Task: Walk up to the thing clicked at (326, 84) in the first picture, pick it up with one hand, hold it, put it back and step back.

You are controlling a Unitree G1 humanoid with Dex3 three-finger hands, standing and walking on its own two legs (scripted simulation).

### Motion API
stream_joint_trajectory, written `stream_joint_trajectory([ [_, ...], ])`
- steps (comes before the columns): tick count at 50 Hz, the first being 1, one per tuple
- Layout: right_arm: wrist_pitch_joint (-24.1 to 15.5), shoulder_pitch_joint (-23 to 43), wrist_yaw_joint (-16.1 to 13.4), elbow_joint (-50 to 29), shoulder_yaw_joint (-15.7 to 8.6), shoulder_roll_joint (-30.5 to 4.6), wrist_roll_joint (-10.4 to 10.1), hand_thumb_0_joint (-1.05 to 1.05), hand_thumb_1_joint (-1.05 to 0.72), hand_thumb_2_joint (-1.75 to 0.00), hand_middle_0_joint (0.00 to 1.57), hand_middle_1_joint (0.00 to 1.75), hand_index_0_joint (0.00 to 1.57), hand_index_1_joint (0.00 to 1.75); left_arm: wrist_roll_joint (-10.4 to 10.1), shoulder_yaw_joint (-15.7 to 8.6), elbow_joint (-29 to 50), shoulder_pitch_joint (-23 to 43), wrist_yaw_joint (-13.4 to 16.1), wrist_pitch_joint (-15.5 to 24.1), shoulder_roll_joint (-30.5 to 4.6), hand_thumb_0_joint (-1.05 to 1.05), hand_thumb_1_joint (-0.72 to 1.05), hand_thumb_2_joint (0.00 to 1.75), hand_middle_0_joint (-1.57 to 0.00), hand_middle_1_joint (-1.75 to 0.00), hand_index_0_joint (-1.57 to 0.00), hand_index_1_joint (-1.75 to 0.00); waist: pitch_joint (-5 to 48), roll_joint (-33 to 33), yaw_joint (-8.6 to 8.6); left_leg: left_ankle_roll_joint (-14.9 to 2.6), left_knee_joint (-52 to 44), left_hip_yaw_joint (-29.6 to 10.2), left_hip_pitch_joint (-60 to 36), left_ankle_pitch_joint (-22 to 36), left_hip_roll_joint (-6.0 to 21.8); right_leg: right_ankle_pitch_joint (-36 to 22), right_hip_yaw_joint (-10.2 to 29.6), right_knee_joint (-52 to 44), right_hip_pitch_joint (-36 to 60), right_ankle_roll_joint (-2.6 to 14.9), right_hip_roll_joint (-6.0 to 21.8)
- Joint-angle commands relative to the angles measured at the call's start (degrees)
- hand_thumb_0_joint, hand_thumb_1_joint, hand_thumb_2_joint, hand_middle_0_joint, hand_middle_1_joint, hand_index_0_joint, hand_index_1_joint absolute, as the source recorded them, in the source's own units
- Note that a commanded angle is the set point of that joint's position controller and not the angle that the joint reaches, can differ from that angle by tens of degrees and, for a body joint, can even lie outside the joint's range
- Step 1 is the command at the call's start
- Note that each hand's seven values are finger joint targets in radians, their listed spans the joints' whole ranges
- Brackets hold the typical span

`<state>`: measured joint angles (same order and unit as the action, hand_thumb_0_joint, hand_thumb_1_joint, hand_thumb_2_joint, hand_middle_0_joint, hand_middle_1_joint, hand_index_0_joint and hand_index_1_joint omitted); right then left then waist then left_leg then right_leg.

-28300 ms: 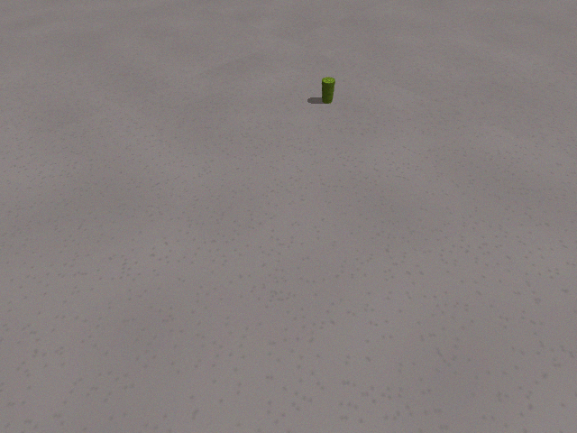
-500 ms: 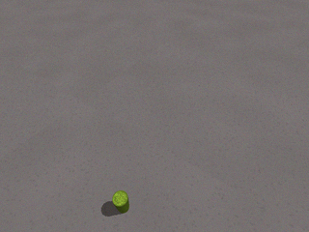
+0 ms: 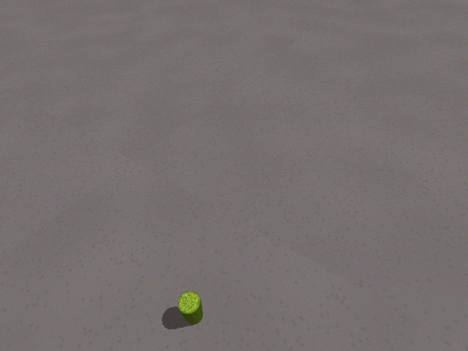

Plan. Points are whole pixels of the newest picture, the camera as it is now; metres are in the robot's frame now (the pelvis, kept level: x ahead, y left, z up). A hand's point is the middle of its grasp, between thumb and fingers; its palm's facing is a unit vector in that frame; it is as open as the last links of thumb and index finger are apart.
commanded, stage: stand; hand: left
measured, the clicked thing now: (191, 309) +0.46 +0.23 -0.70
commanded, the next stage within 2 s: step back in 1.30 s
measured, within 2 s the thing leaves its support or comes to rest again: neither
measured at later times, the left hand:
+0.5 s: hand out of the picture +0.08 +0.23 -0.15, palm faces -0.03 -0.94 -0.34, open 7.4 cm
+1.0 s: hand out of the picture +0.11 +0.23 -0.15, palm faces -0.02 -0.94 -0.34, open 7.4 cm
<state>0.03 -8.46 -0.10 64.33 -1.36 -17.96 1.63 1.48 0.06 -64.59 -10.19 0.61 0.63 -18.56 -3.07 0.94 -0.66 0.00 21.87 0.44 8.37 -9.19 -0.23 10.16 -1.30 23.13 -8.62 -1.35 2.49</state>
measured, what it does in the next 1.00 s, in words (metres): stands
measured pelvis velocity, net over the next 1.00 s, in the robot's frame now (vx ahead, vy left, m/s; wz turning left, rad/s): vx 0.03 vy -0.01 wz -0.02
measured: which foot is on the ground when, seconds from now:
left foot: down 0.00-1.00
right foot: down 0.00-1.00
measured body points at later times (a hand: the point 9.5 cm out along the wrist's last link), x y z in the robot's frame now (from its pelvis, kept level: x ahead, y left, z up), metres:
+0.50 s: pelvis +0.01 -0.01 +0.00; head +0.01 -0.02 +0.45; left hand +0.08 +0.28 -0.13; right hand +0.06 -0.30 -0.14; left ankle +0.04 +0.12 -0.74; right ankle +0.03 -0.13 -0.74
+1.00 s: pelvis +0.03 -0.01 +0.01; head +0.03 -0.02 +0.45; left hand +0.11 +0.28 -0.13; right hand +0.09 -0.31 -0.13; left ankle +0.04 +0.12 -0.74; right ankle +0.03 -0.13 -0.74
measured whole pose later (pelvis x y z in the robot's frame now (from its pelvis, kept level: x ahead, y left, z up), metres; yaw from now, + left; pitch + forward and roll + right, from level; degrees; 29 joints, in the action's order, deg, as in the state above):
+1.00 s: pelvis +0.03 -0.01 +0.01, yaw -1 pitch -3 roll +0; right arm -0.4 -5.8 -0.2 66.3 -0.7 -19.1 1.2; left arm 0.8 -0.5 -66.5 -5.5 0.1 0.8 -18.7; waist -2.6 0.6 0.1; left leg 1.4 17.5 1.0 5.3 -9.2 1.6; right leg 9.8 -0.8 18.6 -5.9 -0.2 0.6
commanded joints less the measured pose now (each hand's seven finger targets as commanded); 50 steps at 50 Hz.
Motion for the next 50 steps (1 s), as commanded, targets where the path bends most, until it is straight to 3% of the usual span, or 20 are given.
stream_joint_trajectory([
  [1, -1.0, 2.1, -0.4, -2.8, -2.0, -11.3, -0.3, 0.00, -0.90, -0.90, 0.20, 0.30, 0.20, 0.30, 0.0, -1.8, 3.1, 3.4, 1.0, 1.3, -11.9, 0.00, 0.90, 0.90, -0.20, -0.30, -0.20, -0.30, 0.0, -1.5, 0.56, -1.02, -5.6, -6.0, 0.9, -4.6, 5.3, 8.0, 6.2, -7.9, -2.9, 1.94, 4.9],
  [9, -0.9, 2.1, -0.3, -1.9, -1.6, -11.6, -0.4, 0.00, -0.90, -0.90, 0.20, 0.30, 0.20, 0.30, -0.1, -1.9, 2.3, 4.2, 0.8, 1.3, -12.4, 0.00, 0.90, 0.90, -0.20, -0.30, -0.20, -0.30, 0.5, -1.1, 0.49, -0.96, -5.9, -5.8, 1.5, -6.0, 5.7, 8.2, 6.5, -8.1, -2.6, 2.03, 4.8],
  [16, -1.3, 2.9, -0.5, -1.6, -1.5, -11.9, -0.4, 0.00, -0.90, -0.90, 0.20, 0.30, 0.20, 0.30, -0.4, -2.0, 1.9, 5.2, 0.7, 1.5, -12.2, 0.00, 0.90, 0.90, -0.20, -0.30, -0.20, -0.30, 3.2, -0.9, 0.39, -1.00, -5.8, -5.4, -0.9, 0.8, 6.6, 0.6, 6.3, -7.2, 0.1, 2.32, 5.2],
  [22, -1.2, 2.4, -0.5, -1.0, -1.4, -12.0, -0.6, 0.00, -0.90, -0.90, 0.20, 0.30, 0.20, 0.30, -0.5, -2.1, 1.5, 5.7, 0.6, 1.2, -12.5, 0.00, 0.90, 0.90, -0.20, -0.30, -0.20, -0.30, 1.6, -1.5, 0.61, -0.62, -6.9, -5.2, 0.4, -0.7, 6.5, 2.5, 5.9, -7.8, 0.2, 2.21, 4.8],
  [24, -1.3, 2.4, -0.6, -0.7, -1.2, -11.9, -0.5, 0.00, -0.90, -0.90, 0.20, 0.30, 0.20, 0.30, -0.7, -2.1, 1.5, 5.8, 0.5, 1.3, -12.3, 0.00, 0.90, 0.90, -0.20, -0.30, -0.20, -0.30, 2.7, -0.4, 0.41, -0.78, -6.5, -5.0, -0.7, 0.4, 6.9, -1.1, 6.2, -7.4, 1.2, 2.38, 5.2],
  [31, -1.4, 2.9, -0.6, -0.7, -1.3, -12.2, -0.6, 0.00, -0.90, -0.90, 0.20, 0.30, 0.20, 0.30, -0.8, -2.2, 1.4, 6.5, 0.5, 1.3, -12.2, 0.00, 0.90, 0.90, -0.20, -0.30, -0.20, -0.30, 2.7, -1.2, 0.70, -0.40, -7.0, -4.8, -1.1, 2.8, 7.1, -2.5, 5.9, -7.7, 1.5, 2.12, 5.0],
  [37, -1.5, 3.2, -0.8, -0.8, -1.4, -12.3, -0.7, 0.00, -0.90, -0.90, 0.20, 0.30, 0.20, 0.30, -0.8, -2.3, 1.5, 7.0, 0.6, 1.5, -12.1, 0.00, 0.90, 0.90, -0.20, -0.30, -0.20, -0.30, 5.3, -1.6, 0.92, -0.39, -6.2, -4.1, -3.8, 7.8, 7.6, -10.3, 5.7, -6.9, 3.5, 2.07, 5.4],
  [45, -1.5, 4.3, -0.8, -0.9, -1.3, -12.9, -0.6, 0.00, -0.90, -0.90, 0.20, 0.30, 0.20, 0.30, -0.8, -2.4, 1.5, 7.0, 0.5, 1.4, -12.1, 0.00, 0.90, 0.90, -0.20, -0.30, -0.20, -0.30, 4.6, -0.6, 0.68, -0.37, -6.6, -4.0, -4.4, 7.3, 7.9, -9.5, 5.7, -7.5, 2.8, 1.91, 5.3],
  [49, -1.2, 4.4, -0.7, -1.1, -1.2, -12.4, -0.6, 0.00, -0.90, -0.90, 0.20, 0.30, 0.20, 0.30, -0.6, -2.6, 1.3, 7.3, 0.5, 1.2, -12.4, 0.00, 0.90, 0.90, -0.20, -0.30, -0.20, -0.30, 1.8, -1.1, 0.68, -0.28, -7.9, -4.4, -2.0, 2.2, 7.6, -2.2, 5.6, -8.5, 1.5, 1.84, 4.8],
  [50, -1.2, 4.6, -0.7, -1.1, -1.3, -12.4, -0.5, 0.00, -0.90, -0.90, 0.20, 0.30, 0.20, 0.30, -0.6, -2.6, 1.4, 7.0, 0.5, 1.2, -12.6, 0.00, 0.90, 0.90, -0.20, -0.30, -0.20, -0.30, 2.6, -1.4, 0.61, -0.36, -7.6, -4.3, -2.9, 2.7, 7.6, -2.7, 5.7, -8.7, 1.2, 1.94, 4.9],
])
